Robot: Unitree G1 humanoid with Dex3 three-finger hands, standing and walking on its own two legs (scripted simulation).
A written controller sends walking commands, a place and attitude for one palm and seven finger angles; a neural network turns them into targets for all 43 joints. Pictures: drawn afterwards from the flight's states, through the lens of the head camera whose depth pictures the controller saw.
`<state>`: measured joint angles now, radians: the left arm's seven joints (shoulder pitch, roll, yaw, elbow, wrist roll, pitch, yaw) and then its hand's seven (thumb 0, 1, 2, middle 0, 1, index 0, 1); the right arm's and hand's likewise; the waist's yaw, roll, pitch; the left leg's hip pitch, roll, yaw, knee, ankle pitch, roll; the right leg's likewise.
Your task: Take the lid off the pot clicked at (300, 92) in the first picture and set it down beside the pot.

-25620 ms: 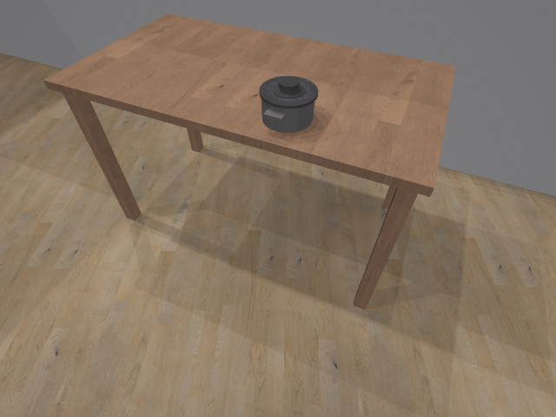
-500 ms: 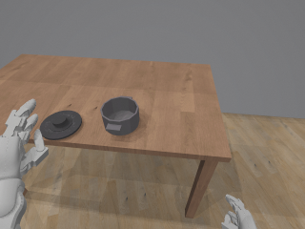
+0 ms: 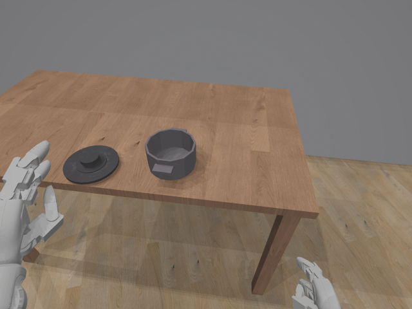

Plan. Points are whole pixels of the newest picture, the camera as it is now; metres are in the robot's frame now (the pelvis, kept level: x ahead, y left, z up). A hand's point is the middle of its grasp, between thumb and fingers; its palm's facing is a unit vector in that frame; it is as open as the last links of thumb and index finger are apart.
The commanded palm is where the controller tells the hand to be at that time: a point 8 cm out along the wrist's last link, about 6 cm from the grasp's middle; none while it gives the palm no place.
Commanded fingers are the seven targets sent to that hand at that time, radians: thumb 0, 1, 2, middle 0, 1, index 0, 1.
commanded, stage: step back with the hand held close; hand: left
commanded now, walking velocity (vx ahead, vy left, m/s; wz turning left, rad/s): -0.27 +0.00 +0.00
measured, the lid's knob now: (89, 158) +0.49 +0.41 -0.03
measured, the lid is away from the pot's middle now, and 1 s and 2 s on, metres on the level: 0.24 0.24 0.24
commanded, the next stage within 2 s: stop stepping back and stand still in 1.22 s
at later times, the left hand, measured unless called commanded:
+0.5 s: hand (41, 251) +0.14 +0.25 +0.15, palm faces +0.33 -0.83 -0.45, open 7.4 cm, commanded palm +0.08 +0.30 +0.17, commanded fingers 0.00 0.90 0.90 -0.20 -0.30 -0.20 -0.30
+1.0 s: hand (0, 303) +0.07 +0.26 +0.16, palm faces +0.33 -0.85 -0.40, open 7.4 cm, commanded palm +0.01 +0.31 +0.17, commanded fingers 0.00 0.90 0.90 -0.20 -0.30 -0.20 -0.30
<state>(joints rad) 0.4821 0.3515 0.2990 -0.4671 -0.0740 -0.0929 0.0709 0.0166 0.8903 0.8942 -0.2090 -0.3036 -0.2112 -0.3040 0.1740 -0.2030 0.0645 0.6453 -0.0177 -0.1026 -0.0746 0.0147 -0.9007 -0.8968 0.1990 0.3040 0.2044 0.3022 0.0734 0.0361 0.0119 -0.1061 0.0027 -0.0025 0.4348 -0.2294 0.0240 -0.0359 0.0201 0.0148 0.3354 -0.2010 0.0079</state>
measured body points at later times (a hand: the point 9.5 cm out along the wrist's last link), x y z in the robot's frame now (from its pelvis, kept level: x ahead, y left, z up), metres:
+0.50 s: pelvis -0.05 +0.02 -0.01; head -0.06 +0.02 +0.44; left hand +0.11 +0.29 +0.18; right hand +0.12 -0.22 -0.08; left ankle +0.01 +0.10 -0.74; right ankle +0.00 -0.13 -0.74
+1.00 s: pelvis -0.11 +0.03 -0.02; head -0.11 +0.05 +0.43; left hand +0.05 +0.30 +0.18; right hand +0.06 -0.21 -0.09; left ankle -0.02 +0.11 -0.74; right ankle -0.09 -0.11 -0.74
